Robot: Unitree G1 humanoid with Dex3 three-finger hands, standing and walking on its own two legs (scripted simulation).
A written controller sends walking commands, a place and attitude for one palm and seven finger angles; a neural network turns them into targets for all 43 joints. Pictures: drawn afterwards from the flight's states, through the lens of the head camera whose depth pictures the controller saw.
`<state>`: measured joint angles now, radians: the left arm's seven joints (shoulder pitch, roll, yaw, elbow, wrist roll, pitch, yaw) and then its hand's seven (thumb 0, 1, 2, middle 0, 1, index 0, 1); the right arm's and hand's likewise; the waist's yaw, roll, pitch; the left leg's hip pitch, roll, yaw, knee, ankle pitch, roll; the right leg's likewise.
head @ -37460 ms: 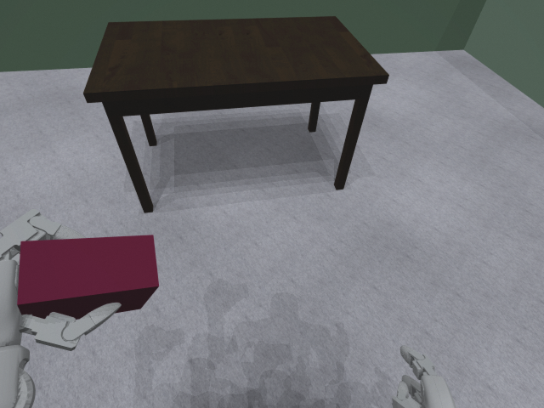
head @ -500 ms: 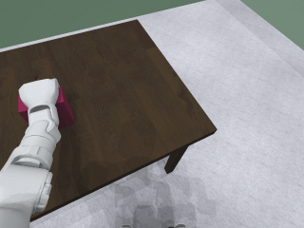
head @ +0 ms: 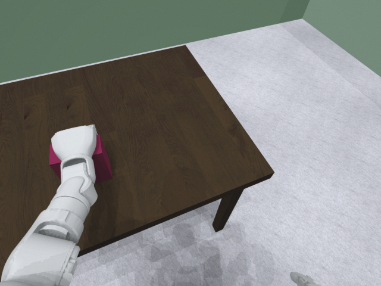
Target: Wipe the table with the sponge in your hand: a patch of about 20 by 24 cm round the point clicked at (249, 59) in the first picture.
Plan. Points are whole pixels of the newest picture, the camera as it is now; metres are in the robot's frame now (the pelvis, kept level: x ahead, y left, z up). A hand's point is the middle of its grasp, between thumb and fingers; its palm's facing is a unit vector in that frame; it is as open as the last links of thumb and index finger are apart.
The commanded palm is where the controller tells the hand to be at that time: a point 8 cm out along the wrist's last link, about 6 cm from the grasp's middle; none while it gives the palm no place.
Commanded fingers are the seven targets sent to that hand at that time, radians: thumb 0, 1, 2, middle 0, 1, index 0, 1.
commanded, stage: wipe back along the third lane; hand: left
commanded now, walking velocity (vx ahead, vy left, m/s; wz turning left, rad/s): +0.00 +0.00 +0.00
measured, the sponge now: (86, 167) +0.38 +0.29 -0.05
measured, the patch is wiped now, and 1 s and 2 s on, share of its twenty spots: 1.00 1.00 1.00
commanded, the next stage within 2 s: slide back across to the middle lane in 1.10 s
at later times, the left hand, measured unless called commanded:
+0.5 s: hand (87, 171) +0.35 +0.26 -0.01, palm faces -0.07 -0.01 -1.00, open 9.7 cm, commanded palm +0.31 +0.23 +0.01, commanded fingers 0.00 0.10 1.30 -1.20 -1.60 -1.20 -1.60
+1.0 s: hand (90, 180) +0.33 +0.25 -0.01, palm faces -0.07 -0.01 -1.00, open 9.7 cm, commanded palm +0.29 +0.23 +0.01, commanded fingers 0.00 0.10 1.30 -1.20 -1.60 -1.20 -1.60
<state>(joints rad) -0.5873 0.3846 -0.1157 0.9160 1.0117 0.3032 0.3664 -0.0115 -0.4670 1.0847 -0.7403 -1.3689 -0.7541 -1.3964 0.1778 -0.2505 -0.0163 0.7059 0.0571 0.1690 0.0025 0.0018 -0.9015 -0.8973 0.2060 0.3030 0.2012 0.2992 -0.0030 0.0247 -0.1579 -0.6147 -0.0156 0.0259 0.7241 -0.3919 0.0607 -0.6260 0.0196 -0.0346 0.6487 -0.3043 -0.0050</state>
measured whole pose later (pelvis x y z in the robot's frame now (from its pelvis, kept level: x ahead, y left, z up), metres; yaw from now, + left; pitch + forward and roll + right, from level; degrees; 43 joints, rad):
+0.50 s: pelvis +0.00 -0.01 +0.00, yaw -1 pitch +14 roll -1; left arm -0.39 0.34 -0.13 0.75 0.98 0.34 0.40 -0.01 -0.46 1.08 -0.73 -1.37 -0.75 -1.40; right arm 0.19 -0.26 -0.03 0.72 0.07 0.15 0.00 0.01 -0.90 -0.90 0.20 0.30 0.20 0.30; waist 0.02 0.04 -0.17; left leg -0.55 -0.01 0.04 0.68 -0.38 0.05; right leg -0.58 0.03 -0.02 0.63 -0.30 -0.02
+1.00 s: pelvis -0.01 -0.02 +0.00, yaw +0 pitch +13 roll -1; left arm -0.37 0.31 -0.15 0.70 1.01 0.38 0.37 -0.02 -0.46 1.08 -0.73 -1.38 -0.74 -1.41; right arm 0.14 -0.25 -0.01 0.68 0.07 0.14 -0.02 0.00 -0.90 -0.90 0.21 0.30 0.20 0.30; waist 0.04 0.03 -0.16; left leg -0.55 -0.01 0.03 0.71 -0.38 0.04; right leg -0.58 0.02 -0.03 0.67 -0.31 -0.03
